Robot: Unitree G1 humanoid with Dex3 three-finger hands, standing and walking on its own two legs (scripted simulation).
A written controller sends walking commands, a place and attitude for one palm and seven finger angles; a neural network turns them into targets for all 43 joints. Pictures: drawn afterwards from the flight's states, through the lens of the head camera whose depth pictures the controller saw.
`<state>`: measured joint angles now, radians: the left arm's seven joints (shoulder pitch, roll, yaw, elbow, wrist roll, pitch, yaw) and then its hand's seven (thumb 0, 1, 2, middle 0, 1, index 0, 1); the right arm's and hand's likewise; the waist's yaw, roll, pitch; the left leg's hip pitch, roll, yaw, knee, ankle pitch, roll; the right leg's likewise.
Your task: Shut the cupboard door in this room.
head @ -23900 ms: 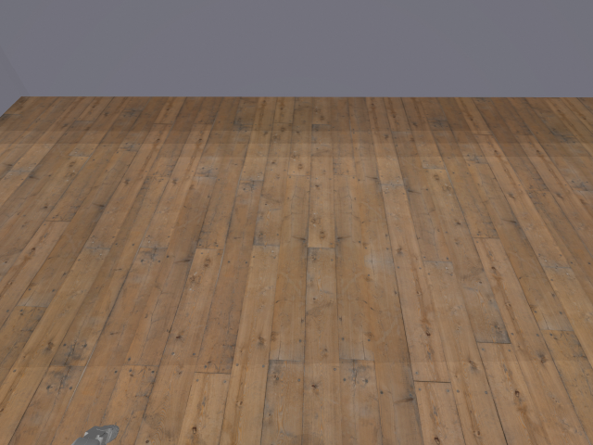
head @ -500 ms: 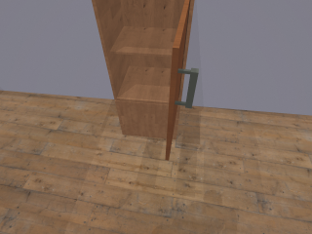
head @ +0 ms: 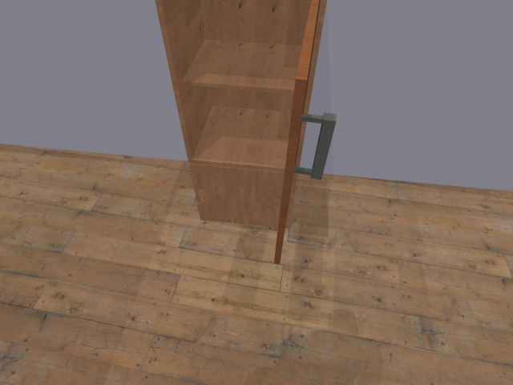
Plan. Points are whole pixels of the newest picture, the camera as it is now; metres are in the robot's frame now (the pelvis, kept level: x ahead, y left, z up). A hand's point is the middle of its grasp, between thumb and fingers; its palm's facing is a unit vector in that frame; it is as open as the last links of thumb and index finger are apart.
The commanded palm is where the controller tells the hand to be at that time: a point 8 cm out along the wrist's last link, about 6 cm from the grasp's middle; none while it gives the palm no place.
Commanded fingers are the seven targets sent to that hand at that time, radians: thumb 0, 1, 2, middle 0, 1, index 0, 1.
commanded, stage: look at it before walking up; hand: left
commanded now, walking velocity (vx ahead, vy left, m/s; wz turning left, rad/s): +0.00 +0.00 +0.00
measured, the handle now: (312, 147) +0.55 -0.08 +0.06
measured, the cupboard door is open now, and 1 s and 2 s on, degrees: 86 86 86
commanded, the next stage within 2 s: walk around to get in front in 0.74 s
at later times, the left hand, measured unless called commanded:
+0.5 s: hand out of the picture +0.00 +0.19 -0.18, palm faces +0.02 -0.98 -0.19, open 7.4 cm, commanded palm none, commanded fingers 0.00 0.90 0.90 -0.20 -0.30 -0.20 -0.30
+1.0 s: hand out of the picture +0.02 +0.22 -0.18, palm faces -0.01 -0.97 -0.24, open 7.4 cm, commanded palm none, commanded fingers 0.00 0.90 0.90 -0.20 -0.30 -0.20 -0.30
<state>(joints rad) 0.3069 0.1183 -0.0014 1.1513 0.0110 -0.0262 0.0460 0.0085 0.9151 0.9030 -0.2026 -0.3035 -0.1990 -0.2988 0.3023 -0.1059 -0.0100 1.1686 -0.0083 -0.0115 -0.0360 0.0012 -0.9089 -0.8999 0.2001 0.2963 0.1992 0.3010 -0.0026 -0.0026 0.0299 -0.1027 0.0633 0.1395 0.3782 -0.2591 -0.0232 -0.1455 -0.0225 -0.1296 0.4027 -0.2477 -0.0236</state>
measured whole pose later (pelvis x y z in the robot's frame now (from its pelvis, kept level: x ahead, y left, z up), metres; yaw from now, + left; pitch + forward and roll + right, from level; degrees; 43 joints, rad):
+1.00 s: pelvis -0.01 +0.02 +0.00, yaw -3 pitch -1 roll +0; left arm 0.23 0.21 0.03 1.10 0.02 0.01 0.03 0.00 0.91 0.90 -0.20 -0.30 -0.20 -0.30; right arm 0.21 -0.19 -0.03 1.11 -0.01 0.00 -0.04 0.00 -0.91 -0.90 0.20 0.30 0.20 0.30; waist 0.01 -0.01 0.06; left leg -0.11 0.04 0.19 0.40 -0.27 0.01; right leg -0.18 -0.05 -0.07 0.45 -0.24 0.01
